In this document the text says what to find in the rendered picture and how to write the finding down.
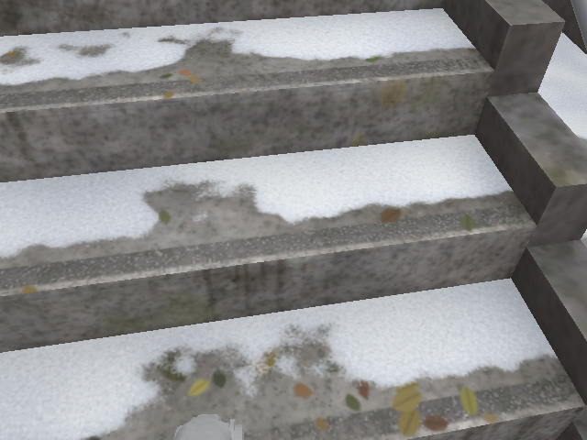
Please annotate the left robot thigh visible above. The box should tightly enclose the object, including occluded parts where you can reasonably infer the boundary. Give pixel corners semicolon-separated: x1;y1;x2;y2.
174;416;244;440

